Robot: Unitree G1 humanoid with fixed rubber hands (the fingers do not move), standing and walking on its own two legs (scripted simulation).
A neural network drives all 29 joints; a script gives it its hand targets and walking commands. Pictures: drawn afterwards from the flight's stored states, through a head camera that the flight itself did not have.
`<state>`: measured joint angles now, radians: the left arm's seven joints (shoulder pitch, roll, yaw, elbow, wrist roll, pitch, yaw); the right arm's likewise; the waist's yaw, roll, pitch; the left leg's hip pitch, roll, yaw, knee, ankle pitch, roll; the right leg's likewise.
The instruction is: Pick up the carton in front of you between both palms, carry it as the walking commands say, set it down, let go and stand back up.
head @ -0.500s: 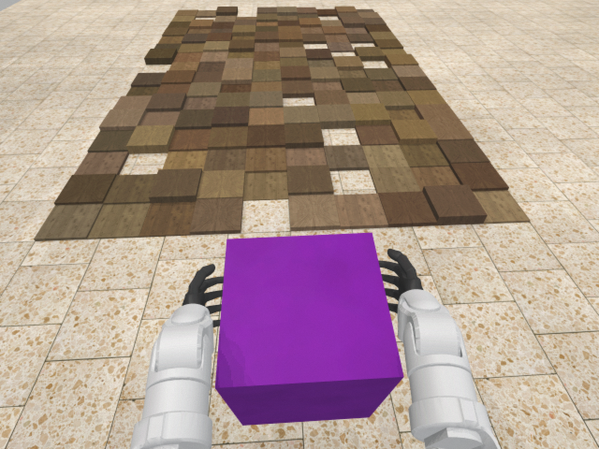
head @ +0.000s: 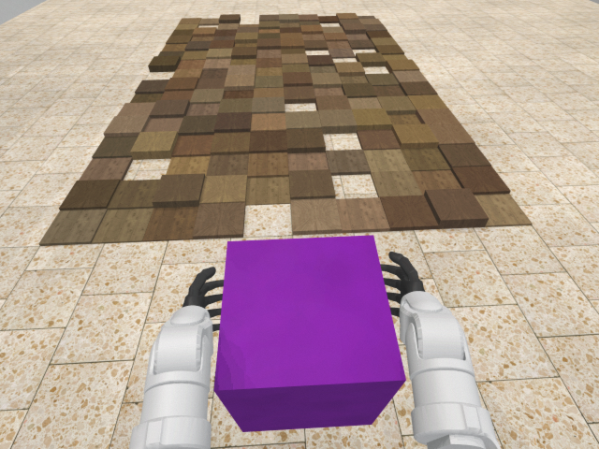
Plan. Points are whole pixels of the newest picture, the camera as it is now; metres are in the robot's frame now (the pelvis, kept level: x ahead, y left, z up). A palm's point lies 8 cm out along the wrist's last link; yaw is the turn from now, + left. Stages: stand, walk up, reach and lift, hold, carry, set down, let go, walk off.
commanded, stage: hold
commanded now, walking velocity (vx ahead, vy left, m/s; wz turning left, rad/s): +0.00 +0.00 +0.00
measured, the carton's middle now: (304, 339) +0.29 -0.01 -0.03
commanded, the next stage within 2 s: carry in 0.36 s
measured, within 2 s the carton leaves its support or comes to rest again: neither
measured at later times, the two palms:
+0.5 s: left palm (192, 299) +0.30 +0.15 +0.06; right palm (406, 286) +0.31 -0.15 +0.06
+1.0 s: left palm (218, 215) +0.46 +0.13 +0.07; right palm (395, 200) +0.47 -0.17 +0.08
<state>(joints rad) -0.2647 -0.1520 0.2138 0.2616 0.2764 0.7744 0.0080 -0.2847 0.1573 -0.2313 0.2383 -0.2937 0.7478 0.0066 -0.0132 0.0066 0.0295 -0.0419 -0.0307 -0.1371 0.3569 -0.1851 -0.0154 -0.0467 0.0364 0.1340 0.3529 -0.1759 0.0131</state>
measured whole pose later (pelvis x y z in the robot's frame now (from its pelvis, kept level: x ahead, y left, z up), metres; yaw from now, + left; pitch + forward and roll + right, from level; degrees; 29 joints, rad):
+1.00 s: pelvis +0.22 -0.03 -0.01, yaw +3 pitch +7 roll +1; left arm -0.04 -0.13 0.05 -0.46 0.05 1.21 0.13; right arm -0.03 0.13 -0.08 -0.51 -0.04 1.19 -0.13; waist -0.01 -0.01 -0.12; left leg -0.40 0.05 0.09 0.94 -0.52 0.00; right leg -0.25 -0.03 -0.20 0.47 -0.35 -0.05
